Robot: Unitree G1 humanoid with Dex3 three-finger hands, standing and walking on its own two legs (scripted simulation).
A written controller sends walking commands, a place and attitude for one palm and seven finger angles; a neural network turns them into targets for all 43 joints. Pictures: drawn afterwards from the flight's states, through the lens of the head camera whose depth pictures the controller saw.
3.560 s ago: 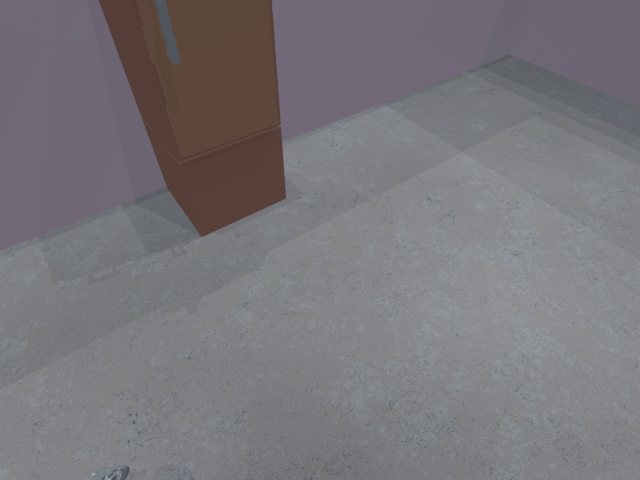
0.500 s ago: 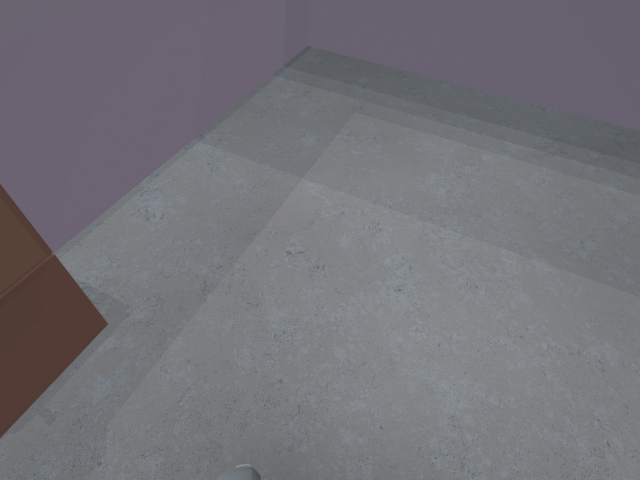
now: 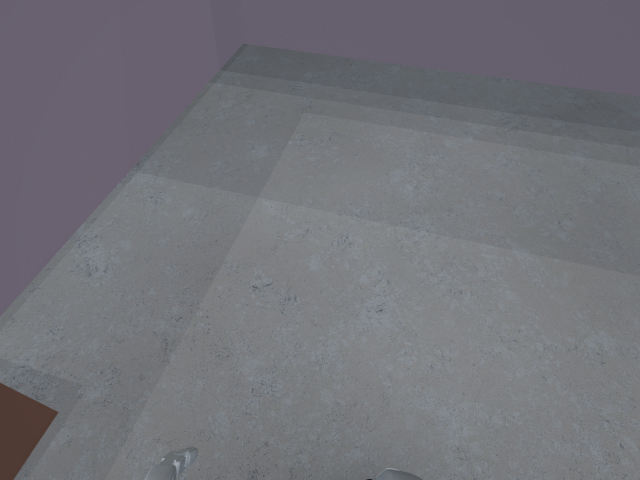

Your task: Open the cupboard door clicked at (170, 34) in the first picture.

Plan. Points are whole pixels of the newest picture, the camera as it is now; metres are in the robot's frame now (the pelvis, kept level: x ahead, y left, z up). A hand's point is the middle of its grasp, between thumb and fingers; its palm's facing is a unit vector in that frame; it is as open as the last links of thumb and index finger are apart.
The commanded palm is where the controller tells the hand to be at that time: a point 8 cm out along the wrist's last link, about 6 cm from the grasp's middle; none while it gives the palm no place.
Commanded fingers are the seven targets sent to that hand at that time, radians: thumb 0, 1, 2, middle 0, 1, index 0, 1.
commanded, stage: turn to face it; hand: left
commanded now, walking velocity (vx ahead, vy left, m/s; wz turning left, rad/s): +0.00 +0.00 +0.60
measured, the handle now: out of the picture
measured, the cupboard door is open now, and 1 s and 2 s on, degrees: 0 0 0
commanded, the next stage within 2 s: take the last steps up to it in 1.88 s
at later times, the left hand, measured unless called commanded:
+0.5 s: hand out of the picture +0.04 +0.27 -0.16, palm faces +0.33 -0.92 -0.22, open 7.4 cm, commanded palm none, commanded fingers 0.00 0.90 0.90 -0.20 -0.30 -0.20 -0.30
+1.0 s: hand out of the picture -0.01 +0.19 -0.13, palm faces +0.57 -0.77 -0.27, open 7.4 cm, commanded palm none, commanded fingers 0.00 0.90 0.90 -0.20 -0.30 -0.20 -0.30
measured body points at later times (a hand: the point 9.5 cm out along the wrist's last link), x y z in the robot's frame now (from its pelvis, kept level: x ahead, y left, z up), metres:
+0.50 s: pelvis +0.02 +0.04 +0.01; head +0.05 +0.08 +0.46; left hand +0.02 +0.32 -0.15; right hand +0.17 -0.20 -0.11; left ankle +0.03 +0.12 -0.72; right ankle +0.04 -0.11 -0.64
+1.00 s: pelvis +0.03 -0.02 +0.02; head +0.07 -0.03 +0.46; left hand -0.04 +0.23 -0.11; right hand +0.25 -0.20 -0.14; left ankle -0.05 +0.09 -0.64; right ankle +0.09 -0.12 -0.72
